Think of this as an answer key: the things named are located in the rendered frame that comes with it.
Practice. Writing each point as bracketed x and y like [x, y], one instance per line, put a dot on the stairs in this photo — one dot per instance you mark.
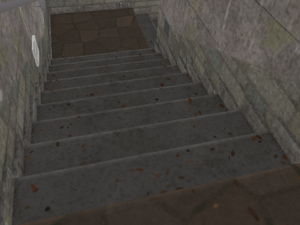
[149, 28]
[118, 126]

